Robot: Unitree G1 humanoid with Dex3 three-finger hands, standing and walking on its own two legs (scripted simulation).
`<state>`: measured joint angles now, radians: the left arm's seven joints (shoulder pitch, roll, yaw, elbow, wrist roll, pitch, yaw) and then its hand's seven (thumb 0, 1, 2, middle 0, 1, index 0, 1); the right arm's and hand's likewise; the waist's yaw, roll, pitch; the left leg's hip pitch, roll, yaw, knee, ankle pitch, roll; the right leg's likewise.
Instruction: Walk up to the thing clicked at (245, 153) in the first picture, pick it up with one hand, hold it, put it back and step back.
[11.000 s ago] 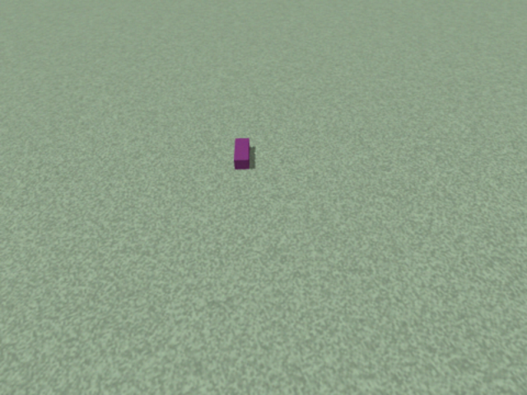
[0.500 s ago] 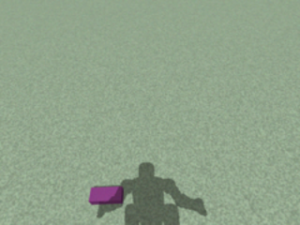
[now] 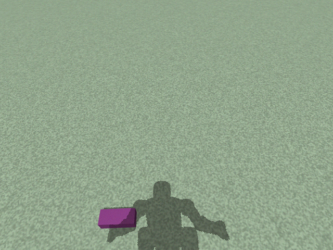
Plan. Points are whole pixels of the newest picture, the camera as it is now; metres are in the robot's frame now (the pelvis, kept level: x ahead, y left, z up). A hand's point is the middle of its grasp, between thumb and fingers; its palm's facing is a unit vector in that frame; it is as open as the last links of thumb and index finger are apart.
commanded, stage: stand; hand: left
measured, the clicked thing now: (118, 218) +0.43 +0.32 -0.75
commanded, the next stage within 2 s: walk up in 1.42 s
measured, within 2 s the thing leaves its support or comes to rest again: neither
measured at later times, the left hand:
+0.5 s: hand out of the picture +0.06 +0.26 -0.16, palm faces -0.01 -0.94 -0.34, open 7.4 cm
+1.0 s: hand out of the picture +0.06 +0.26 -0.16, palm faces -0.02 -0.94 -0.34, open 7.4 cm
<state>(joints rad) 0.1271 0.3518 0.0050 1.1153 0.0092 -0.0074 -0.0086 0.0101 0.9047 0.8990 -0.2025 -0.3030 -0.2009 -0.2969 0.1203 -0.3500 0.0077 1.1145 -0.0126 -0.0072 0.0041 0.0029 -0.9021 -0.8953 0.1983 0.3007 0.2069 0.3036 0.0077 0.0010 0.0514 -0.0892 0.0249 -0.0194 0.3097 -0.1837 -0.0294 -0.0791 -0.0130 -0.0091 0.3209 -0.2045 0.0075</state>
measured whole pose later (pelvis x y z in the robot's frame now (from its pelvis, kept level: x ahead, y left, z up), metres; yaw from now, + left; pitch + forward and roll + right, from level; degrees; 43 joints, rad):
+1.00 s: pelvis +0.00 +0.00 +0.00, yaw +0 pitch -2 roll +0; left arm 0.13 0.35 0.01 1.11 0.01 -0.01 -0.01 0.01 0.90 0.90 -0.20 -0.30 -0.20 -0.30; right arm 0.12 -0.35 0.01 1.11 -0.01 -0.01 0.01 0.00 -0.90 -0.90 0.20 0.30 0.21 0.30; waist 0.01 0.00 0.05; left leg -0.09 0.02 -0.02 0.31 -0.18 -0.02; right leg -0.08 -0.02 -0.01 0.31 -0.20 0.01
